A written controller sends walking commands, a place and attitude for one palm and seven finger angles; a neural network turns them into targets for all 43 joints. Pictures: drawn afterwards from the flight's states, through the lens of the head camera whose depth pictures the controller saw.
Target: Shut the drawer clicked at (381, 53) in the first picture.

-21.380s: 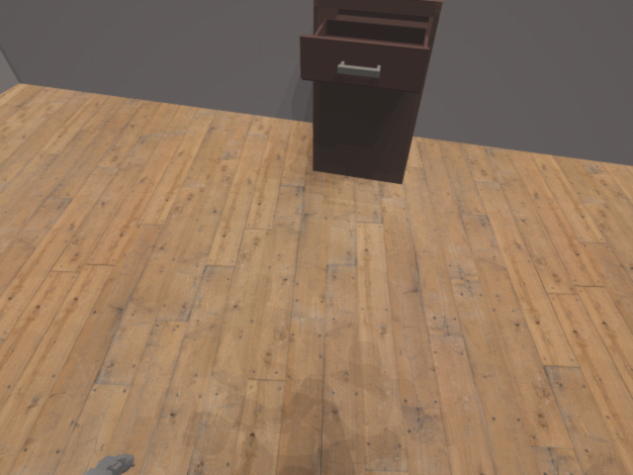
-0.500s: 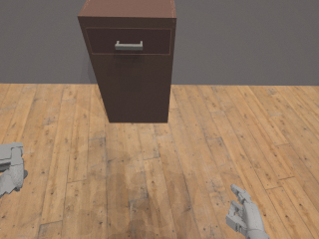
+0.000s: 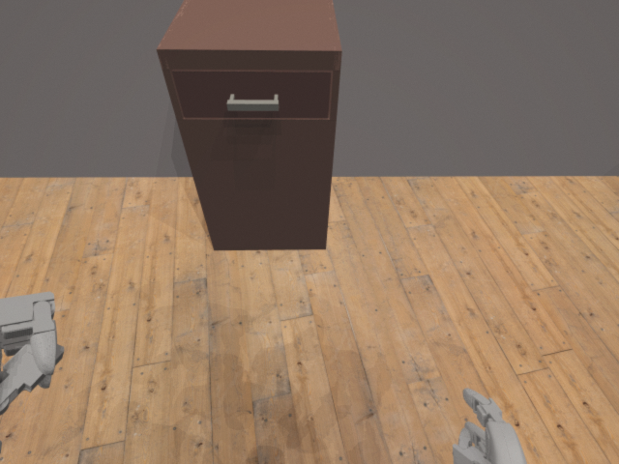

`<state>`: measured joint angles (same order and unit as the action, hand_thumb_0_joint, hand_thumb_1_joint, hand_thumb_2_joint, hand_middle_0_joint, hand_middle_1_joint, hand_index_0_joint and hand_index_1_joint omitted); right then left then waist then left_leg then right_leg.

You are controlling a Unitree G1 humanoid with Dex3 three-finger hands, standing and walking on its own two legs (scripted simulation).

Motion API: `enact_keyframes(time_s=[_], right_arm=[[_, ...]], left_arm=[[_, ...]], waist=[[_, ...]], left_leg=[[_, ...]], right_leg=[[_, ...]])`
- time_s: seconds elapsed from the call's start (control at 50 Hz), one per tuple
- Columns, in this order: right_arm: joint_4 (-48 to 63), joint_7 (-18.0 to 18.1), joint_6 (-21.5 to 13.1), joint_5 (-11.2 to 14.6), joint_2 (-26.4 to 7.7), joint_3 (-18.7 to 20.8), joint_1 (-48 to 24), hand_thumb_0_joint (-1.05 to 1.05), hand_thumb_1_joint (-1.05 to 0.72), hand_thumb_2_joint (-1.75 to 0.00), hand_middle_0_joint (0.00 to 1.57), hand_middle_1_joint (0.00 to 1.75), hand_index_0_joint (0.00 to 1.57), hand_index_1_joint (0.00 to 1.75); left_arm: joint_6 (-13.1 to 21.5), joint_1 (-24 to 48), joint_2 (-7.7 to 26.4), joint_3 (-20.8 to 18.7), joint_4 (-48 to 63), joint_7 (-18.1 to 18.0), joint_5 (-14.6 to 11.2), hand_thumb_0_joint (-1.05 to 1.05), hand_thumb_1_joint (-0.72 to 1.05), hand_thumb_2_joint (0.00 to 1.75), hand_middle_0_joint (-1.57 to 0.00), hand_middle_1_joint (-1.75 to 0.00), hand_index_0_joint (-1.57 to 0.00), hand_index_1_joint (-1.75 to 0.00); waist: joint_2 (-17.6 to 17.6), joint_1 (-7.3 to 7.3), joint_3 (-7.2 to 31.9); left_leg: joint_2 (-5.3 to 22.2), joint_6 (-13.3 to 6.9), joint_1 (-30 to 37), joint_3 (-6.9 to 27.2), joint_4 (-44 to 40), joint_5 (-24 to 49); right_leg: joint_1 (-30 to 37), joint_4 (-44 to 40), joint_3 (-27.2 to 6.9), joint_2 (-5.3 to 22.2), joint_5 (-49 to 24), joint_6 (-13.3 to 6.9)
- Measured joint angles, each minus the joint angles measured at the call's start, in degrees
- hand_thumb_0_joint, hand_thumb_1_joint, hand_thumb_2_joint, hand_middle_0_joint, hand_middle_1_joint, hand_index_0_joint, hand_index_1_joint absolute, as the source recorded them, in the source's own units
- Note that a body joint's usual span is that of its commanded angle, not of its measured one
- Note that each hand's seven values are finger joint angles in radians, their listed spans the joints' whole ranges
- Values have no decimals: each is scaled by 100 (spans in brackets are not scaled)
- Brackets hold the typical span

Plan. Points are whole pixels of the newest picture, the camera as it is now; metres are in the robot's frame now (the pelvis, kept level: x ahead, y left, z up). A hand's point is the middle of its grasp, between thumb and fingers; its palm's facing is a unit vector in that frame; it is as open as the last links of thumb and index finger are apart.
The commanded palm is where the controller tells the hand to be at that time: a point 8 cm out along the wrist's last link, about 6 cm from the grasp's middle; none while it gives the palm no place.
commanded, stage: stop stepping back and stand still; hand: left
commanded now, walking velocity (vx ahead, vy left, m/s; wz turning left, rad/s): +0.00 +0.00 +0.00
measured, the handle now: (253, 101) +1.00 +0.20 -0.07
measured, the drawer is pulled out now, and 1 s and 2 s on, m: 0.00 0.00 0.00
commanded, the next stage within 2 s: let the arm hang, fingers relaxed in 0.10 s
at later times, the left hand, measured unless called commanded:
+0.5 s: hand out of the picture +0.05 +0.20 -0.17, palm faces -0.04 -0.97 -0.23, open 3.1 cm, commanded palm none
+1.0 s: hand out of the picture +0.02 +0.22 -0.16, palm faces +0.02 -0.96 -0.28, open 7.1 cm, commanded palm none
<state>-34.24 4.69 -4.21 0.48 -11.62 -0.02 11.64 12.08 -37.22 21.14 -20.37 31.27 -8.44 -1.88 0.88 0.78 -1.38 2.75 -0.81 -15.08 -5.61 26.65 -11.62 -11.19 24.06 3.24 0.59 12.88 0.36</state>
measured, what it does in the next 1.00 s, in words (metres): stands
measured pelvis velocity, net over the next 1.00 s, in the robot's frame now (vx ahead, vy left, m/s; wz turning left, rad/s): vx -0.01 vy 0.01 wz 0.02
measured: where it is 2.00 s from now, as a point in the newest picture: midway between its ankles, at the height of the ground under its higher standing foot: outside the picture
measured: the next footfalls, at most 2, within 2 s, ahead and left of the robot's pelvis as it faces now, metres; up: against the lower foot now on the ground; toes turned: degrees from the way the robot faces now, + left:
none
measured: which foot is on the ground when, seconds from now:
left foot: down 0.00-1.00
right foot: down 0.00-1.00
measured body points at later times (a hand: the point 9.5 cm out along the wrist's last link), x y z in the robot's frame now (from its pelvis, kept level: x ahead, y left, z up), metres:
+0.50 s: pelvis -0.02 +0.01 -0.01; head +0.01 +0.02 +0.44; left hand +0.05 +0.25 -0.15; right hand +0.07 -0.25 -0.14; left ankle +0.03 +0.11 -0.74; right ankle +0.00 -0.12 -0.74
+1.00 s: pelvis -0.01 +0.01 +0.00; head +0.00 +0.00 +0.45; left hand +0.02 +0.27 -0.14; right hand +0.02 -0.23 -0.16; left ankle +0.03 +0.11 -0.74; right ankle +0.00 -0.12 -0.74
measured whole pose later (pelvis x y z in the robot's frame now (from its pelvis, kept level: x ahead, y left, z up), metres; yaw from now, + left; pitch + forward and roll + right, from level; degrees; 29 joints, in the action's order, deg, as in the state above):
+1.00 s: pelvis -0.01 +0.01 +0.00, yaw +1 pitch -1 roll +0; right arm -62.8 0.5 0.9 -0.7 -12.1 0.7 13.4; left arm 0.1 -12.5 13.6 -0.7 -64.0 -0.7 1.2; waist 2.0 0.3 -2.0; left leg 0.6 -1.8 -12.9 -5.3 23.8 -9.6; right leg -10.0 24.1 3.7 2.6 12.6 1.0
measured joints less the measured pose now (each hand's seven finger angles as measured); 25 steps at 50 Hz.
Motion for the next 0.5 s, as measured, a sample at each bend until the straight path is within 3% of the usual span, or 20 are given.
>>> enact_keyframes(time_s=[0.2,0.24,0.28,0.34,0.4,0.5], right_arm=[[-30,9,-36,-18,33,-25,3,1,-91,-90,20,30,20,30],[-341,-261,-233,-6,-146,39,-63,1,-90,-90,20,30,20,30],[-674,-457,-84,-1,-398,65,-230,1,-90,-90,20,30,20,30],[-1000,-546,189,-64,-575,65,-428,0,-90,-90,20,30,20,30],[-1190,-554,349,-120,-521,38,-383,0,-91,-90,20,30,20,30],[-1629,-539,548,-164,-268,-28,-6,0,-91,-90,20,30,20,30]], left_arm=[[-68,123,-92,97,0,-16,45,2,89,89,-140,-160,-140,-160],[-2,615,18,435,-883,265,210,1,89,90,-140,-160,-140,-160],[-459,1265,-26,928,-2344,560,301,1,89,90,-139,-159,-139,-159],[-1134,1885,-311,1442,-4541,765,391,1,90,90,-134,-155,-134,-154],[-1429,2076,-591,1795,-6069,837,430,1,90,90,-126,-147,-126,-147],[-1506,2038,-915,2074,-7595,718,476,2,90,89,-110,-132,-109,-129]], waist=[[-52,-77,-44],[82,-121,68],[281,-149,165],[437,-47,204],[296,48,81],[-151,59,-157]], left_leg=[[-19,-37,-2,-1,-17,37],[-54,-65,-237,65,196,-11],[-105,-109,-423,92,431,-94],[-162,-167,-562,52,646,-189],[-178,-166,-519,1,663,-192],[-157,-111,-379,46,502,-99]], right_leg=[[23,-67,-1,15,-69,30],[-175,150,68,64,3,45],[-362,428,93,131,129,80],[-571,776,48,210,283,109],[-597,902,-7,233,332,108],[-454,769,39,199,273,60]])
